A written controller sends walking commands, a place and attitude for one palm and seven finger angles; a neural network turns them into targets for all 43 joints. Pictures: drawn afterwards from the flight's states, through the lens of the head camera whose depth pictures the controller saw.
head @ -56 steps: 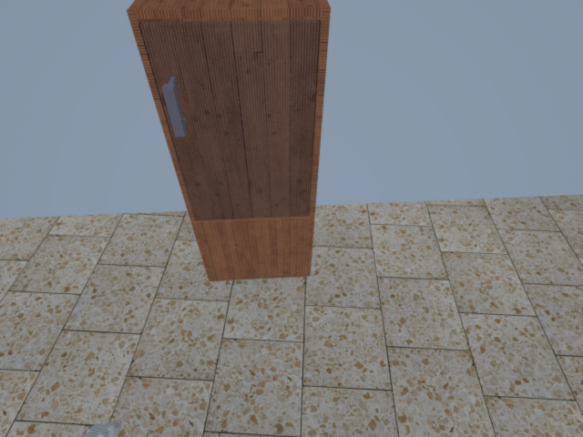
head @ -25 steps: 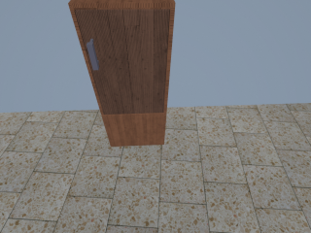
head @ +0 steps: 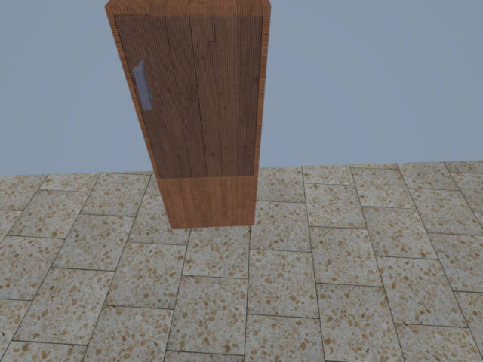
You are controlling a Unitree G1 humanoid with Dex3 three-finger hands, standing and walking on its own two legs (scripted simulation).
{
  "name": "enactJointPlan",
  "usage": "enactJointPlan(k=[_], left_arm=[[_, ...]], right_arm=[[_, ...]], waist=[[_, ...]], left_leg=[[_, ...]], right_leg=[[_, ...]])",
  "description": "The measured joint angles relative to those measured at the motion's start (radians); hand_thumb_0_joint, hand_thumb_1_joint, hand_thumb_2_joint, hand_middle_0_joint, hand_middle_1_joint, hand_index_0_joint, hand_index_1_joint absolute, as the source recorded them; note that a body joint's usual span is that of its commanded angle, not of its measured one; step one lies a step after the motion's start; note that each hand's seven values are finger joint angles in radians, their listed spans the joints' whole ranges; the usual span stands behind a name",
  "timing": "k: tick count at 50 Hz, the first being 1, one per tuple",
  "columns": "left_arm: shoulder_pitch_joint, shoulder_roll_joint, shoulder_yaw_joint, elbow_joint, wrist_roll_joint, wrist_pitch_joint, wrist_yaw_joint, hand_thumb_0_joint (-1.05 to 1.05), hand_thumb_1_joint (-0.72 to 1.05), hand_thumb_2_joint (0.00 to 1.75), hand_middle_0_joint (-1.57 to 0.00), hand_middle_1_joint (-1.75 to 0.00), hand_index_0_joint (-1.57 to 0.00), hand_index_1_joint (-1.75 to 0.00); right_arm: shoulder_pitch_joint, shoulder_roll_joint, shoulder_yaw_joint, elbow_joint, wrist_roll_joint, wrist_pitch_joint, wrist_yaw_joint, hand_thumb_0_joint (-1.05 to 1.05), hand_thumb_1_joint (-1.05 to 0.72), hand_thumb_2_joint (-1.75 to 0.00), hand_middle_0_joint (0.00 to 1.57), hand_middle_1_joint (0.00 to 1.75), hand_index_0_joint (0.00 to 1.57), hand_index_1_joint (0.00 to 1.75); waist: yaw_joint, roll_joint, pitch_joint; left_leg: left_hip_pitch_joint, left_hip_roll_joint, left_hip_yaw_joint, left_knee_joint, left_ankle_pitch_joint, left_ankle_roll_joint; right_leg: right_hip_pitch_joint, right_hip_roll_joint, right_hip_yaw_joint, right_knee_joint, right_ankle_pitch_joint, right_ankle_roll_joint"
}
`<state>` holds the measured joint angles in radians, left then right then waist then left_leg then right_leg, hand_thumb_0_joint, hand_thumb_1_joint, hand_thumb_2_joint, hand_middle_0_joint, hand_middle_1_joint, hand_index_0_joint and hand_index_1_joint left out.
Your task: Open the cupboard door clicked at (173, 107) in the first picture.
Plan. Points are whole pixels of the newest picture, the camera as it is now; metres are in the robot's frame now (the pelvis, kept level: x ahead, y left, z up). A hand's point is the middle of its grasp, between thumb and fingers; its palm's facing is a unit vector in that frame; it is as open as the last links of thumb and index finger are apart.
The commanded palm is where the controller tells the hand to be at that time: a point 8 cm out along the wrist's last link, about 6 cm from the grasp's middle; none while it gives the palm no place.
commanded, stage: look at it before walking up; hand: left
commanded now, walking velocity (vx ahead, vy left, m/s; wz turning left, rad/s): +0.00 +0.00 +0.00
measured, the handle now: (144, 85) +0.80 +0.32 +0.04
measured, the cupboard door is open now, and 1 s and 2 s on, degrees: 0 0 0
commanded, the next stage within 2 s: take the last steps up to it in 0.32 s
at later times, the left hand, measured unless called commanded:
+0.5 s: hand out of the picture +0.08 +0.24 -0.15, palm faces -0.02 -0.94 -0.34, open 7.4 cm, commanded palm none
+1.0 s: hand out of the picture +0.11 +0.25 -0.18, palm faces +0.10 -0.98 -0.17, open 7.4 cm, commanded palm none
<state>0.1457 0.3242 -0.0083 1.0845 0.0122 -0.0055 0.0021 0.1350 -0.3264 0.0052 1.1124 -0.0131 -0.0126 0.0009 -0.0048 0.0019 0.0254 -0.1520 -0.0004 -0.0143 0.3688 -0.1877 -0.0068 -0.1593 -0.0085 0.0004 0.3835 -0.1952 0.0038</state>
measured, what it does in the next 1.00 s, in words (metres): walks ahead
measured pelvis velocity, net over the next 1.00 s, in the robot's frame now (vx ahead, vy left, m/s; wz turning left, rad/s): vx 0.13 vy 0.07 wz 0.09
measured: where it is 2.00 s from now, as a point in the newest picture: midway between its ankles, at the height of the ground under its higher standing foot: outside the picture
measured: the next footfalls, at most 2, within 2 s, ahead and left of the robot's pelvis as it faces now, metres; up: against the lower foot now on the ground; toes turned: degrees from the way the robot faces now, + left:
right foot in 1.26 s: +0.38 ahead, -0.03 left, +0.00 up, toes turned -1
left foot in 1.72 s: +0.25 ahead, +0.21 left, +0.00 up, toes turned +12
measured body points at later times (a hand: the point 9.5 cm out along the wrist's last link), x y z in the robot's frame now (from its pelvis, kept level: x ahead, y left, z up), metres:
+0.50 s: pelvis +0.01 +0.00 +0.00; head +0.02 -0.01 +0.45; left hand +0.08 +0.29 -0.13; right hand +0.09 -0.29 -0.14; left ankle +0.01 +0.12 -0.75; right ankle +0.01 -0.12 -0.75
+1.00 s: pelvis +0.13 +0.07 +0.00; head +0.14 +0.08 +0.45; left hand +0.10 +0.30 -0.16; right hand +0.06 -0.14 -0.15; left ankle +0.07 +0.14 -0.75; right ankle +0.14 -0.06 -0.67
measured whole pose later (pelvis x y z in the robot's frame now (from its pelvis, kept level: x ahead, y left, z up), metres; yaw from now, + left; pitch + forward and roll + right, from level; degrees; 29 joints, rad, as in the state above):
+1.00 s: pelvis +0.13 +0.07 +0.00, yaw +5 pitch +0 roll +0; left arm 0.31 0.18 0.04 1.09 0.03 0.00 -0.01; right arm 0.45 -0.10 0.00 1.14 -0.02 -0.07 -0.02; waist -0.02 -0.03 0.02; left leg -0.08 -0.04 0.09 0.34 -0.26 0.07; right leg -0.51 -0.09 -0.07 1.05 -0.31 0.01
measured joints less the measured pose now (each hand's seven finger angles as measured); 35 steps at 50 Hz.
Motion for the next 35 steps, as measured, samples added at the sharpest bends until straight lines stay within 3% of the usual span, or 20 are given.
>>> enactJointPlan(k=[25,30,35], left_arm=[[0.0,0.002,0.003,0.007,-0.001,0.0,0.005,0.0,0.9,0.89,-0.2,-0.3,-0.2,-0.3],[0.047,-0.036,0.007,-0.003,0.006,0.01,0.004,0.0,0.9,0.89,-0.2,-0.3,-0.2,-0.3],[0.138,-0.081,0.023,-0.011,0.014,-0.006,0.001,0.0,0.9,0.89,-0.2,-0.3,-0.2,-0.3]], right_arm=[[-0.013,-0.006,0.006,0.0,0.0,0.0,-0.006,0.0,-0.91,-0.9,0.2,0.3,0.2,0.3],[0.045,0.022,0.006,-0.001,-0.012,0.02,-0.003,0.0,-0.91,-0.9,0.2,0.3,0.2,0.3],[0.132,0.065,-0.005,-0.007,-0.014,0.029,0.012,0.0,-0.91,-0.9,0.19,0.3,0.2,0.3]], waist=[[0.003,0.006,-0.001],[0.006,0.016,-0.039],[0.017,-0.002,-0.055]], left_leg=[[0.023,0.003,-0.003,-0.021,-0.006,-0.005],[-0.022,0.013,-0.007,0.1,-0.115,0.004],[-0.125,0.027,0.045,0.312,-0.235,0.02]], right_leg=[[0.023,0.003,-0.004,-0.017,-0.009,-0.003],[0.023,0.008,-0.022,0.018,-0.051,-0.005],[0.059,-0.018,-0.051,0.021,-0.093,0.002]])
